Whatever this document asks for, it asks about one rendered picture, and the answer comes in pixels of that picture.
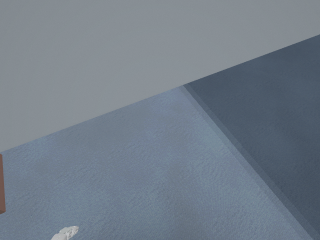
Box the left robot hand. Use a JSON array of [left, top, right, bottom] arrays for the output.
[[51, 226, 79, 240]]

